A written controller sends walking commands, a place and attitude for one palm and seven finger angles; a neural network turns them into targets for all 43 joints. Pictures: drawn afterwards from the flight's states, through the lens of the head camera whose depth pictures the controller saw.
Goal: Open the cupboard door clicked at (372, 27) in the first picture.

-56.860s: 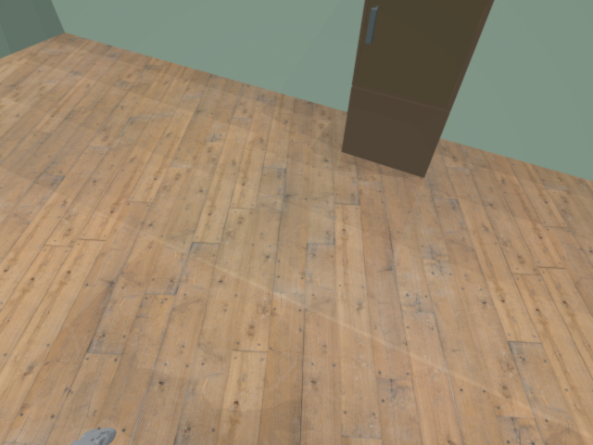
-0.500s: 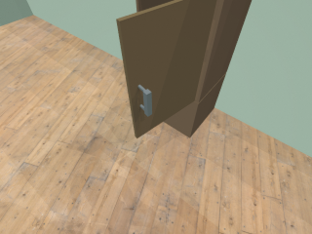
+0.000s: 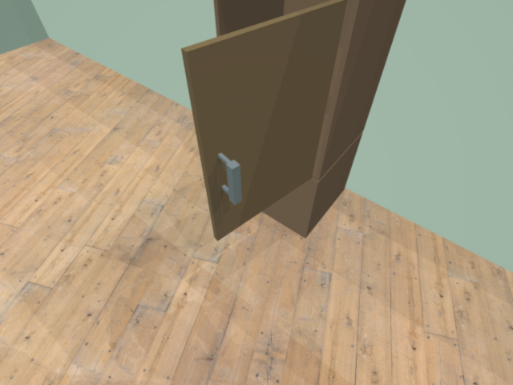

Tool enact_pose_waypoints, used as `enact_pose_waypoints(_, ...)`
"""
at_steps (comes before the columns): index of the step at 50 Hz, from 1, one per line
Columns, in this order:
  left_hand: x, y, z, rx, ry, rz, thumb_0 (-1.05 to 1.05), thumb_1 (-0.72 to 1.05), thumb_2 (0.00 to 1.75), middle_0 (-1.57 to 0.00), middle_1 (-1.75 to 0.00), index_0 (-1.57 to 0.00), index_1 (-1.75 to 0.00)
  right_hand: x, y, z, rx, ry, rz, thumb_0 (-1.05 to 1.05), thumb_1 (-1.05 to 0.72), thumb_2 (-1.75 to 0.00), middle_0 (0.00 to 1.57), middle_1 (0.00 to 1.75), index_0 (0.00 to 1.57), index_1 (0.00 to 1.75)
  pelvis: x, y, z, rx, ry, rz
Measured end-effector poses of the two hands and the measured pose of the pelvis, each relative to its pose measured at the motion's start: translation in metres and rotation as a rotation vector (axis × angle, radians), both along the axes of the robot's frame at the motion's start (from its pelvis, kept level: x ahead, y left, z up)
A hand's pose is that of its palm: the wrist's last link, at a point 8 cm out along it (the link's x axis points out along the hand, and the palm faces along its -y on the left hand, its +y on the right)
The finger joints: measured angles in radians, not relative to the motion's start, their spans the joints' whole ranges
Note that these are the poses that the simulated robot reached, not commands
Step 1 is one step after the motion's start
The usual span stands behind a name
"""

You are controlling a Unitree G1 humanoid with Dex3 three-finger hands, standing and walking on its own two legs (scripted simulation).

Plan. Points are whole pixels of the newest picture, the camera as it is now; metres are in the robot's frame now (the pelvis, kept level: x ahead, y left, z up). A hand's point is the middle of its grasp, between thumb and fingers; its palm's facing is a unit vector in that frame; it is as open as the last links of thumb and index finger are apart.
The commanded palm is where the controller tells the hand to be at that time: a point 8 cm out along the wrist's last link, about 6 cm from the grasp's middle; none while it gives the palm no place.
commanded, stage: look to check the result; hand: left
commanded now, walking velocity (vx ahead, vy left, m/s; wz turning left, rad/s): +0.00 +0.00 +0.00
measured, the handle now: (229, 178) +0.58 +0.10 -0.08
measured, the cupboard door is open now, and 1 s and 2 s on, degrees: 78 78 78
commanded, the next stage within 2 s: stand and wait in 0.46 s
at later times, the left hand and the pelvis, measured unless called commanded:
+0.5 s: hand out of the picture +0.04 +0.21 -0.17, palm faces +0.00 -0.96 -0.28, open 7.3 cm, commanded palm none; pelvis +0.01 -0.01 +0.00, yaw +0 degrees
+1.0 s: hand out of the picture +0.06 +0.20 -0.17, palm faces +0.00 -0.96 -0.28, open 7.3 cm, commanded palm none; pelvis +0.02 -0.01 +0.00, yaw +0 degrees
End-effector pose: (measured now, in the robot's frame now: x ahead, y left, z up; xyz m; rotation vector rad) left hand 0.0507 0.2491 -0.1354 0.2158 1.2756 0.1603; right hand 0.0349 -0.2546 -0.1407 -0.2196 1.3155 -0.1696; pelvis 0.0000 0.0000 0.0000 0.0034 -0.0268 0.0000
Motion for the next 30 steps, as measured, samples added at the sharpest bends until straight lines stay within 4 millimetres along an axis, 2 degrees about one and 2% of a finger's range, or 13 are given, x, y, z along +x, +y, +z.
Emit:
enact_pose_waypoints(8,-0.021,0.006,0.0,0.025,0.074,0.024,0.01,0.91,0.9,-0.2,-0.3,-0.21,-0.3,-0.004,-0.007,-0.001,-0.009,0.039,0.0,0.0,-0.9,-0.89,0.2,0.3,0.2,0.3,0.004,-0.004,0.0,0.0,0.003,0.0)
enact_pose_waypoints(14,-0.027,0.008,0.002,0.038,0.096,0.03,0.01,0.91,0.9,-0.2,-0.3,-0.21,-0.3,0.002,-0.009,-0.001,-0.005,0.038,0.004,0.0,-0.9,-0.89,0.2,0.3,0.2,0.3,0.007,-0.006,0.001,0.0,0.002,-0.002)
enact_pose_waypoints(30,-0.001,-0.001,0.002,0.026,0.036,0.013,0.01,0.91,0.9,-0.2,-0.3,-0.21,-0.3,0.024,-0.012,0.0,-0.002,-0.008,0.014,0.0,-0.9,-0.89,0.2,0.3,0.2,0.3,0.013,-0.011,0.001,0.002,0.004,-0.002)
